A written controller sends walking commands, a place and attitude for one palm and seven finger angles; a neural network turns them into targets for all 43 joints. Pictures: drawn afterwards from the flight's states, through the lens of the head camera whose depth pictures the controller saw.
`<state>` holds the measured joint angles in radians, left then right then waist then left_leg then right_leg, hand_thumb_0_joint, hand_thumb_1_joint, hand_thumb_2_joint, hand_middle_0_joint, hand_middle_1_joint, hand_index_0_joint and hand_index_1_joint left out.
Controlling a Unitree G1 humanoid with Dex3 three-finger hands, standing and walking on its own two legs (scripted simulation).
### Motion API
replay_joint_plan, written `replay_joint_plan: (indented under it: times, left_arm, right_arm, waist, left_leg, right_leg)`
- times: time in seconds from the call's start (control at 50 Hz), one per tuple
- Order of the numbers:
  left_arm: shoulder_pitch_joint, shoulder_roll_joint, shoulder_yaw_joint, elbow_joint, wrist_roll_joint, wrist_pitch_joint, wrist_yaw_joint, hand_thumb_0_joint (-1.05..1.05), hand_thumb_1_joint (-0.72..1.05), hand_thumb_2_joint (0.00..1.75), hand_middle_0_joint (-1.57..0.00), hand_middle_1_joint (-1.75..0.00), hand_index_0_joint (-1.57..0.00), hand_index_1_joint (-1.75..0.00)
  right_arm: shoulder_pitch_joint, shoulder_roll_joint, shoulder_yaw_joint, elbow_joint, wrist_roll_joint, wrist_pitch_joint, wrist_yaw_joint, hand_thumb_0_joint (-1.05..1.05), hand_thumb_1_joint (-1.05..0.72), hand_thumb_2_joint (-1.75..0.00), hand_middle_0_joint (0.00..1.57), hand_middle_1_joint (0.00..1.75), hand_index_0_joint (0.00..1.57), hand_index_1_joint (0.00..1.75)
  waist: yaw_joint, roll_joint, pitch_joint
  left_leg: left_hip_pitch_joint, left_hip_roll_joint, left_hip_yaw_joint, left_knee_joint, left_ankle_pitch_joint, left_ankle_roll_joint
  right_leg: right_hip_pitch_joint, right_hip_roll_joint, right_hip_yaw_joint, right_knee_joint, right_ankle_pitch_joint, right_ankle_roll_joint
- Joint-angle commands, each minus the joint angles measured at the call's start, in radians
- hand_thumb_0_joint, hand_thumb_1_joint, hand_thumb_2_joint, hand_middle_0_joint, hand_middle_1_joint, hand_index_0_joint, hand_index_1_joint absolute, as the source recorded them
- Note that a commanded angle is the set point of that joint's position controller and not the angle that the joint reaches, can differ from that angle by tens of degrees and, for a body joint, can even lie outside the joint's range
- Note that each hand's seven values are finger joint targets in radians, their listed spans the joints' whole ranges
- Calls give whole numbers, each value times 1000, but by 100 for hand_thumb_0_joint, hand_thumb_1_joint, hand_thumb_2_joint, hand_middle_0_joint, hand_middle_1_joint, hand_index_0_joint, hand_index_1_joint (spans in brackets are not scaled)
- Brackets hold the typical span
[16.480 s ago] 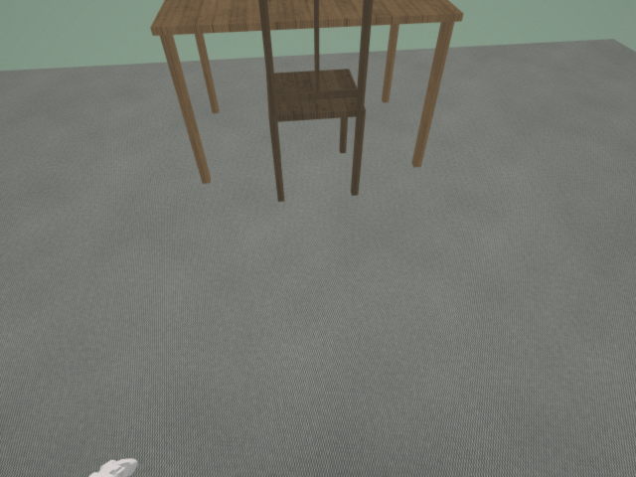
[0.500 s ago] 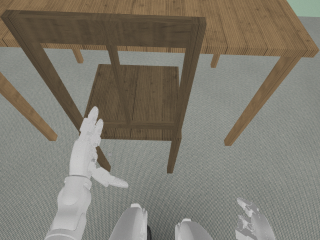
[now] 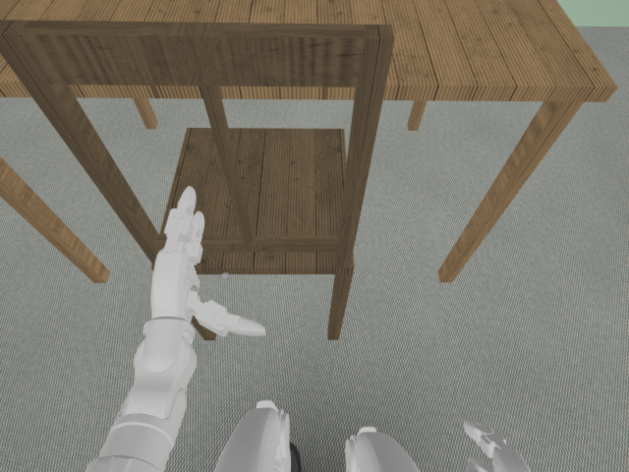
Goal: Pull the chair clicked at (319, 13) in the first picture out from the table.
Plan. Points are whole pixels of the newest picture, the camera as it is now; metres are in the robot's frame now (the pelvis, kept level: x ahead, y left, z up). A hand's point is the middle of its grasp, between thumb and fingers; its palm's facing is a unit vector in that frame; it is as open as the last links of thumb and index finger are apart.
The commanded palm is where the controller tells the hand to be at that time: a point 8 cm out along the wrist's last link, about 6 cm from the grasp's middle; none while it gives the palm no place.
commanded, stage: aim the fingers beside a spindle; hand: left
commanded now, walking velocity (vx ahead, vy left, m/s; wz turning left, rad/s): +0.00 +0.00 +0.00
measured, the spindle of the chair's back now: (232, 179) +0.50 +0.13 +0.05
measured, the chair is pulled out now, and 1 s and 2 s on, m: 0.00 0.00 0.00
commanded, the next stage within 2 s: none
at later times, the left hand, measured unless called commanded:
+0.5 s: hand (240, 296) +0.33 +0.11 +0.00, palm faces +0.00 -1.00 +0.01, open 17.0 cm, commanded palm +0.32 +0.16 +0.02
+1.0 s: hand (230, 270) +0.35 +0.12 +0.04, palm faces +0.02 -1.00 -0.06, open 17.0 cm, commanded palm +0.33 +0.16 +0.02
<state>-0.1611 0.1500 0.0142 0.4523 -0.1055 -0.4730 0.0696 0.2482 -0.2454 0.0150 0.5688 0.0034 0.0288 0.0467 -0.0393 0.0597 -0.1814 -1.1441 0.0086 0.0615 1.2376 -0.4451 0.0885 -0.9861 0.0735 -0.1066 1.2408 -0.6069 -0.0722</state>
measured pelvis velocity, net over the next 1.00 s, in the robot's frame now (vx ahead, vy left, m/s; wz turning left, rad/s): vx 0.00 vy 0.00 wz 0.01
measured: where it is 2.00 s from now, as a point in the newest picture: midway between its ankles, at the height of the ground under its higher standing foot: outside the picture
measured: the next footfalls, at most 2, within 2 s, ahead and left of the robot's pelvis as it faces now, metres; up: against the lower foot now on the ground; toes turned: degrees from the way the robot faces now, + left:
none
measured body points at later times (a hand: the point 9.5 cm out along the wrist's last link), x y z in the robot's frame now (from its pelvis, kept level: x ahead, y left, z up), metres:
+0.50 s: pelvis +0.00 +0.00 +0.00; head +0.09 +0.01 +0.44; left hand +0.33 +0.16 +0.01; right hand +0.15 -0.23 -0.11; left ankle +0.08 +0.07 -0.62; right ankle +0.00 -0.08 -0.62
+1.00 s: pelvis +0.00 +0.00 +0.00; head +0.09 +0.01 +0.44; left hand +0.34 +0.17 +0.05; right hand +0.14 -0.24 -0.12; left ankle +0.08 +0.07 -0.62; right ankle +0.00 -0.08 -0.62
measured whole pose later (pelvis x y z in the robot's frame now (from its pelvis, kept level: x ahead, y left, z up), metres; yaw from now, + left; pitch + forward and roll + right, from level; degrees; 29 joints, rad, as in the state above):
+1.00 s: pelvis +0.00 +0.00 +0.00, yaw +1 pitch +20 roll -4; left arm -0.19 0.15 -0.03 0.44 -0.06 -0.54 0.10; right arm 0.22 -0.25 0.01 0.57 -0.01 0.03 0.05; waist -0.04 0.06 -0.18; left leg -1.17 0.00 0.04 1.26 -0.45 0.09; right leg -1.00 0.07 -0.13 1.25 -0.62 -0.07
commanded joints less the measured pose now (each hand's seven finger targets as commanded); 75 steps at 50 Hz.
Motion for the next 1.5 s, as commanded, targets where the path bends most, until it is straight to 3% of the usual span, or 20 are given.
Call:
replay_joint_plan:
  times: [0.0, 0.1, 0.18, 0.28, 0.36, 0.46, 0.52, 0.62, 0.68, 0.82, 0.9, 0.98, 1.04, 1.14, 1.2, 1.24, 1.3, 1.36, 1.44, 1.48]
  left_arm:
    - [-139, -40, -94, -140, -22, -33, -56, 0, -50, 30, -6, -8, -6, -8]
    - [-309, 47, -33, -297, -8, -119, -7, 0, -50, 30, -6, -8, -6, -8]
    - [-276, 85, 19, -339, 32, -161, 66, 0, -50, 30, -6, -8, -6, -8]
    - [-143, -2, -51, -86, 51, -48, 34, 0, -50, 30, -6, -8, -6, -8]
    - [-157, -14, -51, -42, 1, 1, -32, 0, -50, 30, -6, -8, -6, -8]
    - [-328, 79, 7, -365, -17, -132, 1, 0, -50, 30, -6, -8, -6, -8]
    - [-281, 114, 37, -384, 15, -170, 50, 0, -50, 30, -6, -8, -6, -8]
    - [-135, -14, -72, -42, 53, -51, 11, 0, -50, 30, -6, -8, -6, -8]
    - [-122, -16, -55, 5, 4, 11, -41, 0, -50, 30, -6, -8, -6, -8]
    - [-324, 132, 49, -451, -9, -167, 30, 0, -50, 30, -6, -8, -6, -8]
    - [-283, 33, -61, -259, 52, -149, 48, 0, -50, 30, -6, -8, -6, -8]
    - [-204, -35, -95, 58, 43, -8, -13, 0, -50, 30, -6, -8, -6, -8]
    - [-223, -2, -24, 45, -4, 24, -35, 0, -50, 30, -6, -8, -6, -8]
    - [-308, 160, 111, -450, -22, -143, 42, 0, -50, 30, -6, -8, -6, -8]
    - [-226, 118, 45, -415, 25, -166, 71, 0, -50, 30, -6, -8, -6, -8]
    - [-194, 29, -50, -210, 56, -122, 42, 0, -50, 30, -6, -8, -6, -8]
    - [-144, -98, -161, 3, 40, -26, -39, 0, -50, 30, -6, -8, -6, -8]
    - [-168, -66, -105, 21, -18, 21, -79, 0, -50, 30, -6, -8, -6, -8]
    - [-281, 97, 44, -359, -31, -91, -5, 0, -50, 30, -6, -8, -6, -8]
    - [-280, 149, 85, -494, -5, -157, 60, 0, -50, 30, -6, -8, -6, -8]
  right_arm:
    - [-17, -140, -52, -154, 23, -40, -12, 0, -90, -90, 20, 30, 20, 30]
    - [-11, -142, -60, -135, 5, -57, -24, 0, -90, -90, 20, 30, 20, 30]
    - [-14, -130, -59, -125, -13, -60, -10, 0, -90, -90, 20, 30, 20, 30]
    - [-22, -137, -51, -136, 3, -18, 1, 0, -90, -90, 20, 30, 20, 30]
    - [-27, -146, -47, -159, 25, -5, -11, 0, -90, -90, 20, 30, 20, 30]
    - [-19, -134, -56, -152, 2, -40, -21, 0, -90, -90, 20, 30, 20, 30]
    - [-14, -131, -56, -127, -11, -50, -15, 0, -90, -90, 20, 30, 20, 30]
    - [-14, -137, -46, -126, 4, -19, 0, 0, -90, -90, 20, 30, 20, 30]
    - [-25, -148, -43, -155, 27, -3, -9, 0, -90, -90, 20, 30, 20, 30]
    - [-15, -130, -55, -145, -6, -44, -18, 0, -90, -90, 20, 30, 20, 30]
    - [-7, -132, -52, -110, -11, -47, -5, 0, -90, -90, 20, 30, 20, 30]
    - [-20, -153, -41, -124, 22, -14, -10, 0, -90, -90, 20, 30, 20, 30]
    - [-17, -158, -44, -143, 28, -6, -17, 0, -90, -90, 20, 30, 20, 30]
    - [-5, -122, -55, -164, -8, -34, -13, 0, -90, -90, 20, 30, 20, 30]
    - [4, -118, -53, -139, -14, -37, 1, 0, -90, -90, 20, 30, 20, 30]
    - [1, -124, -52, -117, -10, -28, 4, 0, -90, -90, 20, 30, 20, 30]
    - [-10, -139, -46, -130, 18, -16, 0, 0, -90, -90, 20, 30, 20, 30]
    - [-12, -157, -50, -143, 36, -13, -16, 0, -90, -90, 20, 30, 20, 30]
    - [-14, -138, -59, -165, 4, -31, -19, 0, -90, -90, 20, 30, 20, 30]
    - [-3, -120, -58, -155, -10, -44, -13, 0, -90, -90, 20, 30, 20, 30]
  waist:
    - [-44, -103, -247]
    - [-40, -9, -334]
    - [-10, 70, -419]
    - [-31, -60, -282]
    - [-32, -127, -252]
    - [-11, 44, -427]
    - [-13, 62, -441]
    - [-46, -85, -240]
    - [-32, -151, -231]
    - [-4, 77, -466]
    - [-67, 17, -315]
    - [-70, -143, -178]
    - [-29, -104, -267]
    - [36, 96, -574]
    - [-11, 63, -475]
    - [-66, -37, -296]
    - [-85, -135, -155]
    - [-55, -152, -212]
    - [20, 68, -483]
    - [31, 108, -547]
  left_leg:
    - [369, 15, -152, -144, 117, -39]
    - [454, 22, -175, -126, 139, -46]
    - [560, 29, -201, -135, 219, -64]
    - [418, 18, -176, -149, 122, -52]
    - [351, 7, -155, -145, 90, -40]
    - [521, 22, -179, -126, 210, -55]
    - [568, 31, -197, -125, 256, -63]
    - [381, 14, -173, -138, 109, -46]
    - [310, -1, -144, -142, 80, -37]
    - [554, 23, -180, -125, 249, -58]
    - [495, 32, -211, -127, 162, -53]
    - [310, 6, -172, -144, 1, -38]
    - [333, -3, -154, -140, 62, -39]
    - [583, 14, -159, -117, 356, -65]
    - [579, 30, -181, -113, 380, -66]
    - [449, 30, -175, -104, 241, -49]
    - [328, 11, -167, -124, 83, -34]
    - [337, 6, -166, -140, 65, -36]
    - [541, 13, -167, -123, 265, -58]
    - [628, 22, -183, -124, 355, -72]
  right_leg:
    - [13, -37, 115, -247, 217, 57]
    - [-46, -35, 101, -203, 197, 41]
    - [-63, -33, 88, -170, 236, 33]
    - [-37, -30, 89, -210, 203, 46]
    - [15, -36, 109, -248, 186, 48]
    - [-6, -33, 102, -192, 250, 32]
    - [-41, -26, 96, -174, 266, 33]
    - [-42, -29, 92, -216, 194, 47]
    - [39, -36, 119, -258, 180, 50]
    - [-4, -26, 104, -180, 269, 31]
    - [-106, -24, 86, -183, 201, 41]
    - [-55, -33, 103, -250, 98, 48]
    - [5, -38, 112, -248, 144, 41]
    - [75, -30, 111, -162, 386, 30]
    - [5, -20, 95, -155, 377, 32]
    - [-51, -22, 95, -182, 301, 48]
    - [-57, -30, 107, -242, 186, 56]
    - [-15, -36, 107, -261, 154, 46]
    - [15, -35, 102, -183, 300, 29]
    - [9, -28, 98, -159, 339, 25]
